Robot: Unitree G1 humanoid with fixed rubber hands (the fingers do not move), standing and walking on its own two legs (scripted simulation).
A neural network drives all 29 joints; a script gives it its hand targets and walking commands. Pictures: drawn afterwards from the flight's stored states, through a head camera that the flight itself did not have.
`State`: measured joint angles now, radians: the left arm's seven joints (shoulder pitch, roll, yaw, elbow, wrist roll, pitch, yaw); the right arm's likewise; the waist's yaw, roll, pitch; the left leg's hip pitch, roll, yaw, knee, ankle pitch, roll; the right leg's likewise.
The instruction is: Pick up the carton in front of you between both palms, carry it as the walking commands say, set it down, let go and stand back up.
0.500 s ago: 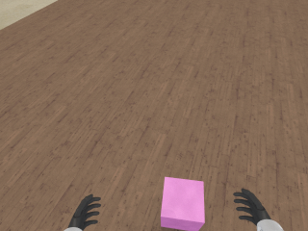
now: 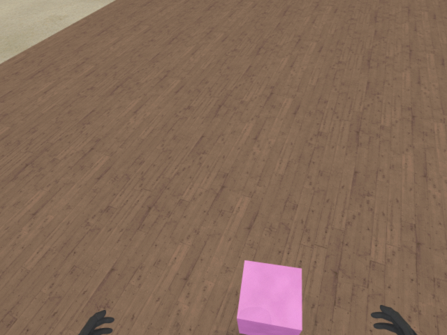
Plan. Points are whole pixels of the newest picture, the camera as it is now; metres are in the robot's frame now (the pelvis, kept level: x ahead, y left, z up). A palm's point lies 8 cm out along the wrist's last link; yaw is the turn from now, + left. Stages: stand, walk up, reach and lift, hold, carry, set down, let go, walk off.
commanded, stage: stand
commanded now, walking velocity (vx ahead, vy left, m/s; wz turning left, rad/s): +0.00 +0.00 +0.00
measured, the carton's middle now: (269, 302) +0.35 -0.09 -0.64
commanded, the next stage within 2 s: none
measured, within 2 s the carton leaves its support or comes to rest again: neither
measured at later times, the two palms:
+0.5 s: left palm out of the picture +0.10 +0.30 -0.09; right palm out of the picture +0.10 -0.30 -0.10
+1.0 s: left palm out of the picture +0.08 +0.31 -0.09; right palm out of the picture +0.07 -0.31 -0.10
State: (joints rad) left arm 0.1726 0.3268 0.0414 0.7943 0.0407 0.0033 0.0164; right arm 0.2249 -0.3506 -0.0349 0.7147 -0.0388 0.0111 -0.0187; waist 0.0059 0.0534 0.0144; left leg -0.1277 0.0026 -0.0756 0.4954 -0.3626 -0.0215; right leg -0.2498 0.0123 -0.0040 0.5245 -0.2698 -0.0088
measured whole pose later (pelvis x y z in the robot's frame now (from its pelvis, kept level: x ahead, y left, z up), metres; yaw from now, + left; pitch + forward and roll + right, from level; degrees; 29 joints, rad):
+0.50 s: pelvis -0.01 +0.00 +0.01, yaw +0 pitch -2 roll +0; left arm 0.13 0.34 0.04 0.95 0.03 0.00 0.01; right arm 0.21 -0.37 -0.01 0.84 -0.03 0.00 -0.03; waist 0.01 0.04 0.02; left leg -0.07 0.01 -0.08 0.42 -0.32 -0.03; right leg -0.19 0.02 -0.01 0.45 -0.22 -0.02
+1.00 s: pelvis -0.02 +0.00 +0.01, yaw +0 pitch -2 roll +0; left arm 0.10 0.36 0.03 1.03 0.02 0.00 0.00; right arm 0.19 -0.39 -0.01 0.94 -0.03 -0.01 -0.02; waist 0.01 0.03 0.03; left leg -0.06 0.01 -0.07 0.38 -0.28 -0.02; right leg -0.18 0.01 0.00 0.41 -0.19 -0.01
